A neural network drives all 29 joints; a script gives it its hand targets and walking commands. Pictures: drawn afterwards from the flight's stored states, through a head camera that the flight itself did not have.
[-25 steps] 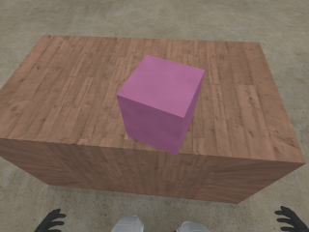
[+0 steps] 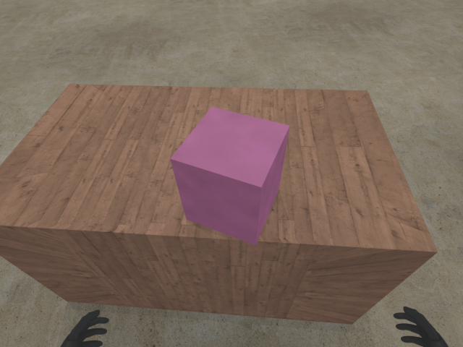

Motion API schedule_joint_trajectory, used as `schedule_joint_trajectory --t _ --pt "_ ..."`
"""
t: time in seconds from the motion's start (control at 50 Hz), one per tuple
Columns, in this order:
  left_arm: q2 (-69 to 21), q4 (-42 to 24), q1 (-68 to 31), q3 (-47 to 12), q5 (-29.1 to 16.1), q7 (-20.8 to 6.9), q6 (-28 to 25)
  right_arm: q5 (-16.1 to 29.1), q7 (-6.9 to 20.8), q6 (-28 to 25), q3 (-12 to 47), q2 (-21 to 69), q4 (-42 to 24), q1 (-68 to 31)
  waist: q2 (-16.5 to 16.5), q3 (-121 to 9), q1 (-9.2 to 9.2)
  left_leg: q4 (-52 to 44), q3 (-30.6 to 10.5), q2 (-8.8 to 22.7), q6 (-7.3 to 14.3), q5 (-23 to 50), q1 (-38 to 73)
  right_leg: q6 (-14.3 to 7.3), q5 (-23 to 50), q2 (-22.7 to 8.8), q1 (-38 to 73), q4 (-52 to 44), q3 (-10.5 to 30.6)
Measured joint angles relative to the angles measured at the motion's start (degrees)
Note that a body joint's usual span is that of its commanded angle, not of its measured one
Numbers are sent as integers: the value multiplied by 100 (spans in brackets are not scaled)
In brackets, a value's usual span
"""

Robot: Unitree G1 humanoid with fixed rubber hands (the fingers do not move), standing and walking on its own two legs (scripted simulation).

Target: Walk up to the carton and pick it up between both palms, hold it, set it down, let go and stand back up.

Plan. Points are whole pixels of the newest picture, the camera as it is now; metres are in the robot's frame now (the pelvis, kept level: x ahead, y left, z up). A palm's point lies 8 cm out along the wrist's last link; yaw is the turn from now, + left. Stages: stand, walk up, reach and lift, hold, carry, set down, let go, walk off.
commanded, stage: walk up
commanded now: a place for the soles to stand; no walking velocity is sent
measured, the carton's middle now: (233, 176) +0.48 +0.03 -0.02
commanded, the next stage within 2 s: none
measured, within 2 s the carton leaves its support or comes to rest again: neither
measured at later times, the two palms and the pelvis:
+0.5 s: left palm out of the picture +0.09 +0.38 -0.10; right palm out of the picture +0.12 -0.26 -0.09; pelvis +0.04 +0.06 -0.01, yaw +1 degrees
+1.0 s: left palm (78, 269) +0.28 +0.35 -0.09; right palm (387, 303) +0.22 -0.26 -0.08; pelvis +0.12 +0.05 -0.01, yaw -2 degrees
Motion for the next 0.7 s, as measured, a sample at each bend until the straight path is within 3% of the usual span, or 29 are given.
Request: schedule_joint_trajectory --t 0.18,0.26,0.32,0.38,0.48,0.52,0.58,0.64,0.7 --pt "-31 275 -238 13 14 7 -8 -45 63 -11 -32 70 504 130 57 -1 -61 -247 79 -6 38 1 106 4 109 -5 85 -261 66" --pt "-91 142 81 149 170 16 -59 -155 201 51 -195 66 402 500 127 -168 -78 644 -3 -17 205 -1190 -288 -68 -145 -10 94 -290 19" --pt "-81 29 375 228 261 91 -129 -212 262 57 -311 52 266 692 141 -104 17 1338 -100 -18 249 -1214 -687 -21 163 -57 230 -504 61" --pt "-32 -49 658 284 294 123 -120 -218 317 44 -413 36 122 831 175 -42 76 1358 -164 84 239 -1185 -943 91 62 -133 360 -534 37" --pt "138 -248 833 361 223 66 74 -199 251 0 -450 58 -67 1041 -16 59 113 430 13 3 198 297 -694 213 -843 -406 138 620 70" --pt "132 -294 843 389 217 86 166 -293 151 31 -400 118 -136 1010 -146 56 73 691 114 -63 230 191 -736 205 -1486 -341 -280 1660 265" --pt "146 -452 861 381 233 61 242 -351 16 -23 -333 200 -341 949 -240 71 -81 652 184 -29 328 -74 -593 257 -1642 -192 -797 2725 343" --pt "232 -566 830 349 229 14 214 -302 -40 -80 -239 201 -561 952 -366 58 -199 419 254 -10 270 -22 -398 287 -1371 -256 -983 2664 399" --pt "271 -629 745 311 214 -5 232 -256 -23 -89 -197 132 -712 906 -416 79 -262 378 300 16 233 -112 -288 321 -1197 -427 -899 1986 352"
